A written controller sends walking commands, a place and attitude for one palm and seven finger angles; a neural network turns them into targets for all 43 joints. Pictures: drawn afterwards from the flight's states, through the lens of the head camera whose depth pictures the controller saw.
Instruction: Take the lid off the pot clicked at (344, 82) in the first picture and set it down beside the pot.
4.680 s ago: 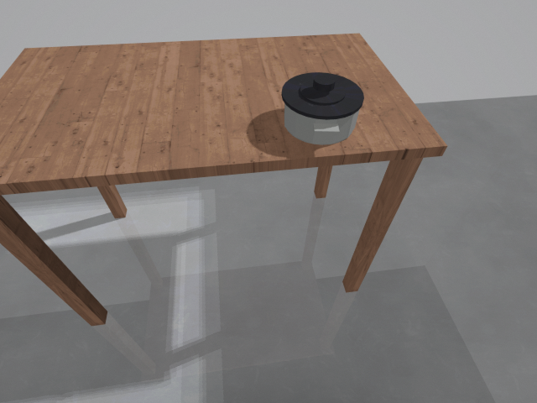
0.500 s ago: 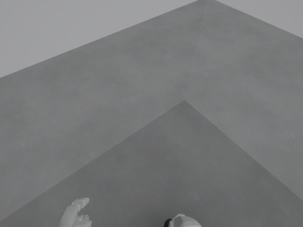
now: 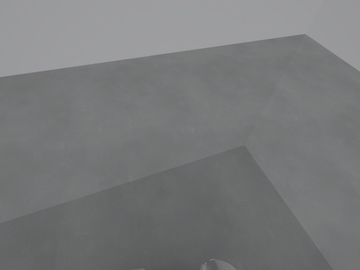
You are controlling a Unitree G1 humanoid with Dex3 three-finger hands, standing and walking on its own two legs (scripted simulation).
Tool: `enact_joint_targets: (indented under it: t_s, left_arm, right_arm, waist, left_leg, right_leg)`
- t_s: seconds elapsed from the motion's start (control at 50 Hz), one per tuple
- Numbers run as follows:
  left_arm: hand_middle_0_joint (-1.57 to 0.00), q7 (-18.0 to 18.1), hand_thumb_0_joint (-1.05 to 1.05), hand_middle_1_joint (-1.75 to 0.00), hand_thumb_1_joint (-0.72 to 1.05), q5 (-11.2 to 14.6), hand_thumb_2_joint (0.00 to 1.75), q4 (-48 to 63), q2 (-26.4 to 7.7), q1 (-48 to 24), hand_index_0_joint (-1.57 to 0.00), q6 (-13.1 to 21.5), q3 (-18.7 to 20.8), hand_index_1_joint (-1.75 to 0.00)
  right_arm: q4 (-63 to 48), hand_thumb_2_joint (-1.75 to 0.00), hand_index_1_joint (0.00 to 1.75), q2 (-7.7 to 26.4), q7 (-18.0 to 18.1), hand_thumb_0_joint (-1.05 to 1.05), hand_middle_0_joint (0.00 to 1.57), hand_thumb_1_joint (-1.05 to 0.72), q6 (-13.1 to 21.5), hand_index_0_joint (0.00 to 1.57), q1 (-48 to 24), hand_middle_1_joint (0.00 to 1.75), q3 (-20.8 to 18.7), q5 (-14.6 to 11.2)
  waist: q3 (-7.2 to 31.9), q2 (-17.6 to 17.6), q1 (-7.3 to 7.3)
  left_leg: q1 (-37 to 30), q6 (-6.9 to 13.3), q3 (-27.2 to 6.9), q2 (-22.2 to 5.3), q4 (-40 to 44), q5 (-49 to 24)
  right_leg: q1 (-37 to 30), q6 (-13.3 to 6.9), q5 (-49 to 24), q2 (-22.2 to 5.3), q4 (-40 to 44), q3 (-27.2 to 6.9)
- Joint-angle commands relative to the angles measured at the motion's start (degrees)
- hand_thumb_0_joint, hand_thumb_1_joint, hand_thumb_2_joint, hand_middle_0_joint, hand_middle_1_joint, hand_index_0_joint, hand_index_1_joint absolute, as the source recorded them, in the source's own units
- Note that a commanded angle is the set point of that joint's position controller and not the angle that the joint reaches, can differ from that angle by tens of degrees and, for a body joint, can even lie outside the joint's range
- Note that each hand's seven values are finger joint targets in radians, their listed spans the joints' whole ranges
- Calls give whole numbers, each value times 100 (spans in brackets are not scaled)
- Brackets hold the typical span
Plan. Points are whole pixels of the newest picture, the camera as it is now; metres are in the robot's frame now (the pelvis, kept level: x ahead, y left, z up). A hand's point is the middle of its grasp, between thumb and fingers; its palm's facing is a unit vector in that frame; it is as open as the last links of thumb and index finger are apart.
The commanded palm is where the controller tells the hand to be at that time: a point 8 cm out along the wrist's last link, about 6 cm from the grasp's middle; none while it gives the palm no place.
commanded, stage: turn to face it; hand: left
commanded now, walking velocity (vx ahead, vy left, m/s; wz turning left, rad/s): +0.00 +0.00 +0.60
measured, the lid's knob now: out of the picture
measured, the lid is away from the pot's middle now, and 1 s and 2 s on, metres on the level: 0.00 0.00 0.00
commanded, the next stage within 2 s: none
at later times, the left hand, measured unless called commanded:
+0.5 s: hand out of the picture +0.01 +0.15 -0.13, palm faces +0.33 -0.89 -0.31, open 7.3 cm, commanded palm none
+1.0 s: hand out of the picture -0.14 +0.14 -0.17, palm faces +0.63 -0.74 -0.26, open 7.3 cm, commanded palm none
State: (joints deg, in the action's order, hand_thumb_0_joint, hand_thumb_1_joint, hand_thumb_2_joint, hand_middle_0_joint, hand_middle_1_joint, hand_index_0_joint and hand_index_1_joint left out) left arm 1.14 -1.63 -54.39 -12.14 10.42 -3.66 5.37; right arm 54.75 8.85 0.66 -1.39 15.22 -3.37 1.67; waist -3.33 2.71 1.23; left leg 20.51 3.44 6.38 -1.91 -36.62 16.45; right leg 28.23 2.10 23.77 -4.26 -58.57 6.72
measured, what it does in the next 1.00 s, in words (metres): steps on the spot, turning left: right foot, then left foot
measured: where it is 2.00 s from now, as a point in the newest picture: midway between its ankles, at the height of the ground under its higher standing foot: outside the picture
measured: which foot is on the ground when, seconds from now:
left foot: down 0.00-0.40, up 0.42-0.88, down 0.90-1.00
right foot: up 0.00-0.38, down 0.40-0.90, up 0.92-1.00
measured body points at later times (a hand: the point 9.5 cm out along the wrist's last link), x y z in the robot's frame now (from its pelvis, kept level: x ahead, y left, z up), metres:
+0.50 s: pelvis -0.01 -0.07 +0.01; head +0.02 -0.10 +0.46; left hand -0.01 +0.19 -0.11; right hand +0.14 -0.31 -0.15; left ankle -0.01 +0.07 -0.67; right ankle +0.01 -0.18 -0.73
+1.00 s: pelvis -0.03 -0.06 +0.00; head -0.01 -0.01 +0.45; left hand -0.17 +0.17 -0.15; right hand +0.23 -0.18 -0.12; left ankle -0.08 +0.02 -0.73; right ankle +0.03 -0.19 -0.66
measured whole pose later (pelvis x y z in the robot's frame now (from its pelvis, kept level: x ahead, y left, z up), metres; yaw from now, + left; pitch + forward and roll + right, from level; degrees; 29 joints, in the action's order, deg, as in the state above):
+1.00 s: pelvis -0.03 -0.06 +0.00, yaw +36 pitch +0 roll +0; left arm 1.3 -1.3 -53.2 -15.3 14.1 -4.2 4.6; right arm 50.3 12.2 -0.6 -1.6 5.2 -2.7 0.7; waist -6.4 3.5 -2.2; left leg 16.0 2.8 2.7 1.3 -33.8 17.8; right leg 25.4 4.4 28.1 -7.6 -61.6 4.6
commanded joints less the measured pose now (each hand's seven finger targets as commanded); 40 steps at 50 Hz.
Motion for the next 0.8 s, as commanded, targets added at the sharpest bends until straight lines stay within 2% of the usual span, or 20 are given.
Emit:
enact_joint_targets:
  t_s: [0.0, 0.04, 0.12, 0.22, 0.3, 0.32, 0.34, 0.36, 0.38, 0.4, 0.42, 0.44, 0.46, 0.48, 0.5, 0.52, 0.56, 0.6, 0.7, 0.78]
  left_arm:
    - [-20, -69, 0, -30, 90, 15, 90, 457, -373, 9, -20, 220, 89, -30]
    - [-20, -37, 0, -30, 90, 38, 90, 416, -451, 74, -20, 192, 79, -30]
    - [-20, -6, 0, -30, 90, 58, 90, 458, -533, -22, -20, 158, 67, -30]
    - [-20, 21, 0, -30, 90, 89, 90, 574, -602, -119, -20, 160, 39, -30]
    - [-20, 45, 0, -30, 90, 130, 90, 565, -629, 300, -20, 188, 15, -30]
    - [-20, 52, 0, -30, 90, 147, 90, 514, -637, 527, -20, 200, 33, -30]
    - [-20, 60, 0, -30, 90, 151, 90, 444, -696, 843, -20, 226, 61, -30]
    - [-20, 87, 0, -30, 90, 106, 90, 410, -917, 1150, -20, 271, 122, -30]
    - [-20, 144, 0, -30, 90, -10, 90, 525, -1488, 1070, -20, 327, 210, -30]
    - [-20, 161, 0, -30, 90, 46, 90, 697, -1641, 686, -20, 296, 163, -30]
    - [-20, 168, 0, -30, 90, 51, 90, 851, -1415, 177, -20, 303, 113, -30]
    - [-20, 159, 0, -30, 90, 79, 90, 889, -1153, -78, -20, 374, 91, -30]
    - [-20, 135, 0, -30, 90, 85, 90, 891, -1016, -167, -20, 396, 25, -30]
    - [-20, 114, 0, -30, 90, 88, 90, 886, -870, -147, -20, 423, -28, -30]
    - [-20, 115, 0, -30, 90, 79, 90, 841, -790, -30, -20, 446, -47, -30]
    - [-20, 113, 0, -30, 90, 66, 90, 802, -811, 195, -20, 465, -53, -30]
    - [-20, 122, 0, -30, 90, 53, 90, 723, -870, 584, -20, 466, -38, -30]
    - [-20, 124, 0, -30, 90, 34, 90, 636, -944, 840, -20, 452, -13, -30]
    - [-20, 106, 0, -30, 90, -6, 90, 595, -1091, 953, -20, 400, 29, -30]
    - [-20, 89, 0, -30, 90, -11, 90, 614, -1200, 823, -20, 350, 102, -30]
  right_arm:
    - [-399, -90, 30, 1067, 100, 0, 20, -90, 214, 20, 19, 30, -213, -67]
    - [-369, -90, 30, 1153, 95, 0, 20, -90, 207, 20, 115, 30, -240, -86]
    - [-343, -90, 30, 1271, 63, 0, 20, -90, 133, 20, 164, 30, -288, -74]
    - [-383, -90, 30, 1472, 15, 0, 20, -90, 46, 20, 77, 30, -363, -48]
    - [-555, -90, 30, 1620, -17, 0, 20, -90, -27, 20, -323, 30, -419, -31]
    - [-616, -90, 30, 1620, -24, 0, 20, -90, -51, 20, -460, 30, -433, -31]
    - [-675, -90, 30, 1583, -31, 0, 20, -90, -77, 20, -648, 30, -437, -47]
    - [-763, -90, 30, 1398, -48, 0, 20, -90, -106, 20, -775, 30, -429, -93]
    - [-858, -90, 30, 866, -55, 0, 20, -90, -111, 20, -618, 30, -346, -146]
    - [-930, -90, 30, 1084, -68, 0, 20, -90, -83, 20, -763, 30, -377, -75]
    - [-921, -90, 30, 1169, -114, 0, 20, -90, -121, 20, -682, 30, -390, -31]
    - [-747, -90, 30, 1147, -149, 0, 20, -90, -178, 20, -591, 30, -394, -1]
    - [-635, -90, 30, 1111, -182, 0, 20, -90, -195, 20, -499, 30, -377, 0]
    - [-590, -90, 30, 1098, -206, 0, 20, -90, -187, 20, -397, 30, -357, -8]
    - [-580, -90, 30, 1045, -223, 0, 20, -90, -171, 20, -353, 30, -342, -35]
    - [-599, -90, 30, 998, -227, 0, 20, -90, -168, 20, -469, 30, -314, -47]
    - [-660, -90, 30, 954, -219, 0, 20, -90, -179, 20, -744, 30, -280, -57]
    - [-764, -90, 30, 929, -221, 0, 20, -90, -184, 20, -1079, 30, -245, -72]
    - [-856, -90, 30, 858, -235, 0, 20, -90, -157, 20, -1436, 30, -157, -108]
    - [-850, -90, 30, 821, -218, 0, 20, -90, -68, 20, -1283, 30, -117, -133]
  waist:
    - [730, -727, -114]
    - [807, -691, -59]
    - [588, -877, 34]
    - [507, -1207, 113]
    - [610, -1341, -61]
    - [629, -1298, -152]
    - [660, -1132, -321]
    - [633, -579, -491]
    - [466, 1422, -475]
    - [275, 1439, -420]
    - [59, 709, -136]
    - [-73, 773, 11]
    - [-237, 814, 87]
    - [-236, 804, 110]
    - [-110, 787, 87]
    - [-8, 748, -21]
    - [226, 678, -211]
    - [264, 658, -374]
    - [327, 905, -476]
    - [570, 1115, -430]
  left_leg:
    - [-1200, 324, -1900, -1258, 2079, -1185]
    - [-1400, 363, -1905, -1198, 2046, -1355]
    - [-1384, 516, -2215, -1163, 2119, -955]
    - [-1136, 602, -2691, -1120, 2081, -567]
    - [-498, 522, -2948, -948, 1910, -439]
    - [-184, 429, -2927, -838, 1849, -290]
    - [206, 251, -2813, -624, 1699, -45]
    - [907, -55, -2433, -207, 1031, 468]
    - [2011, -562, -1314, 619, -700, 1244]
    - [1863, -621, -1121, 524, -1971, 1618]
    - [1622, -527, -1317, 316, -2651, 1277]
    - [1604, -535, -1268, 212, -3001, 900]
    - [1598, -605, -1095, 162, -3267, 628]
    - [1633, -680, -941, 124, -3402, 414]
    - [1645, -723, -850, 133, -3363, 343]
    - [1647, -773, -753, 120, -3257, 366]
    - [1663, -839, -641, 83, -2948, 489]
    - [1614, -866, -531, 36, -2570, 662]
    - [1053, -786, -266, 24, -1581, 862]
    - [311, -617, -22, 119, -497, 809]
  right_leg:
    - [865, 229, -738, -119, -944, -758]
    - [768, 310, -715, -91, -779, -785]
    - [605, 381, -421, -41, -61, -764]
    - [182, 327, -5, 111, 760, -754]
    - [-811, 185, 32, 334, 1757, -702]
    - [-1273, 149, -131, 403, 2185, -628]
    - [-1885, 110, -505, 418, 2905, -541]
    - [-2549, -12, -603, -1, 3923, -854]
    - [-2866, -572, 536, -1684, 4943, -2799]
    - [-1798, -937, 400, -2491, 5057, -3300]
    - [-1128, -983, 383, -2250, 4965, -2667]
    - [-1048, -758, 11, -1791, 4823, -2244]
    - [-1090, -658, -653, -1476, 4589, -1709]
    - [-1337, -660, -1438, -1280, 4315, -1230]
    - [-1621, -663, -2125, -1201, 4125, -970]
    - [-1944, -706, -2641, -1209, 3979, -842]
    - [-2482, -810, -3120, -1309, 3824, -796]
    - [-2736, -892, -3466, -1457, 3743, -767]
    - [-2680, -994, -3834, -1647, 3606, -546]
    - [-2624, -927, -4017, -1740, 3262, -297]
